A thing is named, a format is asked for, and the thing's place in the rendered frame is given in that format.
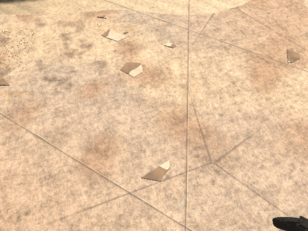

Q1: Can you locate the robot right hand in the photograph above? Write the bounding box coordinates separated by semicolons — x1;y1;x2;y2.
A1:
272;216;308;231

